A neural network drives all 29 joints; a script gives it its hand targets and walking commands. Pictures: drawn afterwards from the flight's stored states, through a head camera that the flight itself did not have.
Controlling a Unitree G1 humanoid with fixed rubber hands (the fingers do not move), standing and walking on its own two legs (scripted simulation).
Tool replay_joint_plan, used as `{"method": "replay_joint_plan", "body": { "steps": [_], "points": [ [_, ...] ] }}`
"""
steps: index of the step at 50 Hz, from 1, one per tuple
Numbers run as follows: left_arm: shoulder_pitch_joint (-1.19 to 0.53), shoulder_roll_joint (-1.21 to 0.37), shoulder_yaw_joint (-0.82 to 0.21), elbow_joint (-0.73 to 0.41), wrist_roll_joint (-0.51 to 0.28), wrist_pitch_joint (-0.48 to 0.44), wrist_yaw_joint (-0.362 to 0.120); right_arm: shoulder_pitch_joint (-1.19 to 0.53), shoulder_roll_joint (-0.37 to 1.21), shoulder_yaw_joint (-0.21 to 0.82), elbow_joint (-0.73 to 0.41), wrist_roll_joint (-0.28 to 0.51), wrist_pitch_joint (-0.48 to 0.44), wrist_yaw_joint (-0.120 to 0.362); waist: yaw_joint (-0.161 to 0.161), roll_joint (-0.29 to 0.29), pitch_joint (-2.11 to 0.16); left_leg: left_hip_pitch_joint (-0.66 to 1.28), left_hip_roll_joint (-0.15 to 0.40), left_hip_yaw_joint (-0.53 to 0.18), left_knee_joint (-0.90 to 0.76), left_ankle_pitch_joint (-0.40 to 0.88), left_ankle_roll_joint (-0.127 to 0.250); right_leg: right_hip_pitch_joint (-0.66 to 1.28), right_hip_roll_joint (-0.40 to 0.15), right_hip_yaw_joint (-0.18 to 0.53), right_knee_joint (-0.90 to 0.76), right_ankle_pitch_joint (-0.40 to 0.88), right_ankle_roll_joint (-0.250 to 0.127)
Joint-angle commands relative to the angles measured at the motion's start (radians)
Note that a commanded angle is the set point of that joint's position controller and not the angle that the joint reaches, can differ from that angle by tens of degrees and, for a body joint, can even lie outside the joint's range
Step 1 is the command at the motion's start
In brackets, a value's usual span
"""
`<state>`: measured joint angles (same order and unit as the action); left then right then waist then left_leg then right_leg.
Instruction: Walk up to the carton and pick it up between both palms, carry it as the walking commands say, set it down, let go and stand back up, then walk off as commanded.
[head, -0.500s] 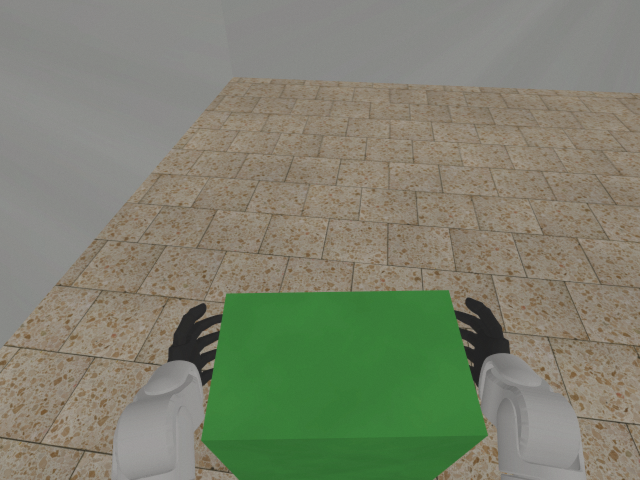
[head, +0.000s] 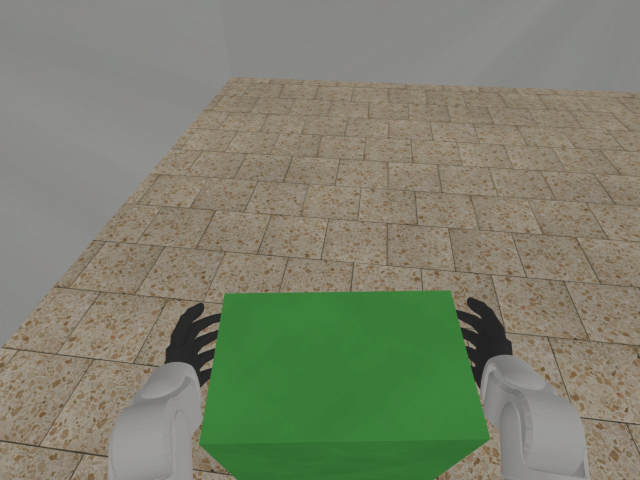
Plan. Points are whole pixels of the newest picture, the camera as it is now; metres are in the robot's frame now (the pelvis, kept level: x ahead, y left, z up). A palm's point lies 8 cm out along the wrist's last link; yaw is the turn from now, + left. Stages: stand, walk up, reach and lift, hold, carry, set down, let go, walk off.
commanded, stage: carry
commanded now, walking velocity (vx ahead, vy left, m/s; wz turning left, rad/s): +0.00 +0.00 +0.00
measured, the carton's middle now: (337, 397) +0.25 +0.00 +0.00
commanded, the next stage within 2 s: hold in 0.58 s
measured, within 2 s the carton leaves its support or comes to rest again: neither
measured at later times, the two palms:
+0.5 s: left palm (184, 369) +0.25 +0.17 +0.08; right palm (496, 363) +0.24 -0.18 +0.08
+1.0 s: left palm (184, 394) +0.25 +0.19 +0.03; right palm (465, 375) +0.26 -0.16 +0.03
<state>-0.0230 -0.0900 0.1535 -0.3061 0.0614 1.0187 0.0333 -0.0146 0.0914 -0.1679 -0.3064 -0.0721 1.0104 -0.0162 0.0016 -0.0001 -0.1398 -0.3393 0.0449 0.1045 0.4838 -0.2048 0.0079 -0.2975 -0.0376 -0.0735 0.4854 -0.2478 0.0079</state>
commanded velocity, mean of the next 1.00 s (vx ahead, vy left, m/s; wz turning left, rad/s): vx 0.00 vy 0.00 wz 0.00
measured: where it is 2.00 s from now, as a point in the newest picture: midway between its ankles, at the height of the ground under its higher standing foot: outside the picture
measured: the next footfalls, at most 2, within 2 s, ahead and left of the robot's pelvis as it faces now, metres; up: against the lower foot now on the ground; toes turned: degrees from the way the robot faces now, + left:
none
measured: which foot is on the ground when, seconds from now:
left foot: down 0.00-1.00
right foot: down 0.00-1.00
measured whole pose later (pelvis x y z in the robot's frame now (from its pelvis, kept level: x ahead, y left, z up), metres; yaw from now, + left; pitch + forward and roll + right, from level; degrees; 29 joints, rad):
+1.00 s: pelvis -0.01 +0.00 +0.00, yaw -1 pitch -9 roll +0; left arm -0.14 -0.04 0.19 0.15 0.16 0.68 0.00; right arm -0.16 0.07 -0.15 0.22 -0.20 0.64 0.01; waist 0.05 -0.01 0.10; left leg -0.08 0.03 0.07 0.41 -0.18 0.01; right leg -0.05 -0.02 -0.04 0.42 -0.22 -0.01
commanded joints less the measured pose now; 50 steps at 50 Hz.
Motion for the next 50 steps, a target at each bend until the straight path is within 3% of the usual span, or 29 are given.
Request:
{"method": "replay_joint_plan", "body": {
  "steps": [1, 29, 30, 31, 33, 34, 35, 36, 37, 39, 40, 43, 45, 47, 50],
  "points": [
    [-0.408, -0.607, -0.627, -0.152, -0.221, -0.008, -0.079, -0.398, 0.596, 0.617, -0.132, 0.207, 0.005, 0.062, -0.001, 0.004, -0.17, 0.087, 0.103, -0.077, -0.075, 0.113, 0.015, 0.058, -0.091, 0.061, -0.067, 0.144, -0.02],
    [-0.418, -0.615, -0.64, -0.192, -0.238, 0.059, -0.076, -0.409, 0.61, 0.633, -0.175, 0.225, 0.072, 0.054, -0.004, 0.002, -0.154, 0.101, 0.102, -0.084, -0.069, 0.106, 0.019, 0.055, -0.092, 0.068, -0.068, 0.145, -0.02],
    [-0.324, -0.264, -0.289, 0.159, 0.054, -0.051, -0.09, -0.355, 0.259, 0.282, 0.176, -0.055, -0.048, 0.051, 0.013, -0.057, 0.339, 0.206, -0.124, -0.109, -0.124, -0.085, 0.042, 0.016, 0.097, 0.129, -0.177, -0.043, -0.034],
    [-0.414, -0.058, -0.163, 0.468, 0.043, -0.132, -0.079, -0.41, 0.057, 0.146, 0.506, -0.057, -0.118, 0.046, 0.012, -0.022, 0.335, 0.188, -0.109, -0.129, -0.123, -0.121, 0.033, 0.013, 0.083, 0.133, -0.174, -0.102, -0.043],
    [-0.319, -0.284, -0.33, 0.325, -0.045, -0.261, -0.093, -0.339, 0.245, 0.319, 0.322, 0.014, -0.267, 0.06, -0.007, 0.007, 0.19, 0.258, -0.084, -0.14, -0.118, -0.034, -0.009, 0.118, 0.082, 0.133, -0.149, 0.011, -0.036],
    [-0.35, -0.398, -0.424, 0.233, -0.087, -0.304, -0.108, -0.342, 0.363, 0.404, 0.27, 0.051, -0.302, 0.072, -0.02, -0.007, 0.023, 0.307, -0.09, -0.147, -0.093, 0.111, -0.008, 0.194, 0.09, 0.135, -0.124, 0.159, -0.025],
    [-0.382, -0.479, -0.493, 0.1, -0.116, -0.336, -0.121, -0.372, 0.444, 0.502, 0.165, 0.101, -0.332, 0.089, -0.012, -0.011, -0.183, 0.356, -0.096, -0.159, -0.074, 0.301, -0.006, 0.303, 0.101, 0.139, -0.08, 0.379, -0.024],
    [-0.445, -0.496, -0.521, -0.049, -0.131, -0.364, -0.12, -0.455, 0.465, 0.591, 0.05, 0.16, -0.365, 0.104, 0.021, 0.01, -0.345, 0.404, -0.105, -0.169, -0.06, 0.468, -0.012, 0.369, 0.104, 0.146, -0.041, 0.516, -0.02],
    [-0.493, -0.486, -0.551, -0.096, -0.139, -0.374, -0.122, -0.506, 0.46, 0.614, -0.006, 0.178, -0.382, 0.108, 0.024, 0.014, -0.393, 0.412, -0.111, -0.176, -0.06, 0.538, -0.015, 0.388, 0.105, 0.149, -0.033, 0.584, -0.014],
    [-0.443, -0.426, -0.541, -0.028, -0.124, -0.357, -0.118, -0.488, 0.396, 0.583, 0.003, 0.156, -0.38, 0.107, 0.016, 0.019, -0.285, 0.398, -0.116, -0.169, -0.086, 0.509, -0.013, 0.341, 0.111, 0.139, -0.074, 0.508, -0.018],
    [-0.263, -0.379, -0.457, 0.054, -0.089, -0.345, -0.096, -0.41, 0.401, 0.621, 0.086, 0.175, -0.386, 0.126, 0.115, 0.028, -0.244, 0.455, -0.111, -0.143, -0.094, 0.51, 0.012, 0.259, 0.114, 0.14, -0.111, 0.48, -0.037],
    [-0.328, -0.351, -0.428, 0.138, -0.072, -0.34, -0.111, -0.365, 0.375, 0.51, 0.214, 0.082, -0.376, 0.122, 0.055, 0.008, -0.046, 0.419, -0.108, -0.15, -0.137, 0.296, 0.025, 0.207, 0.108, 0.134, -0.163, 0.269, -0.042],
    [-0.408, -0.357, -0.4, 0.213, -0.065, -0.347, -0.13, -0.404, 0.37, 0.436, 0.297, 0.04, -0.386, 0.126, 0.033, 0.012, 0.048, 0.393, -0.102, -0.147, -0.148, 0.139, 0.02, 0.166, 0.109, 0.132, -0.173, 0.109, -0.047],
    [-0.487, -0.405, -0.378, 0.301, -0.06, -0.362, -0.153, -0.477, 0.402, 0.389, 0.365, 0.012, -0.405, 0.136, 0.021, 0.016, 0.1, 0.365, -0.097, -0.147, -0.148, 0.026, 0.017, 0.145, 0.11, 0.129, -0.168, -0.004, -0.051],
    [-0.601, -0.521, -0.364, 0.428, -0.048, -0.399, -0.192, -0.608, 0.504, 0.36, 0.458, -0.008, -0.441, 0.166, 0.016, 0.016, 0.102, 0.346, -0.095, -0.153, -0.128, -0.038, 0.018, 0.123, 0.113, 0.13, -0.144, -0.067, -0.055]
  ]
}}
